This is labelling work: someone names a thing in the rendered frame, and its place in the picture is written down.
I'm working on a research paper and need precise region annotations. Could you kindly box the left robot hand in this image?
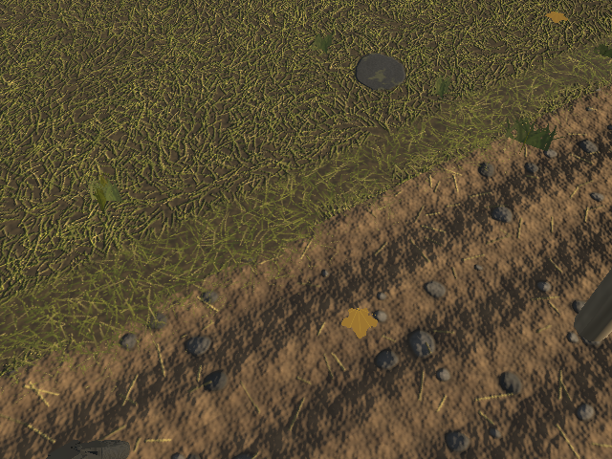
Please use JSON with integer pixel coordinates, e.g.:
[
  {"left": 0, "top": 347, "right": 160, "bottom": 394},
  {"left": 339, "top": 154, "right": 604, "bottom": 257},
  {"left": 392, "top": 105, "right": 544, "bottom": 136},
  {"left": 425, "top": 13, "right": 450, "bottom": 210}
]
[{"left": 46, "top": 440, "right": 130, "bottom": 459}]

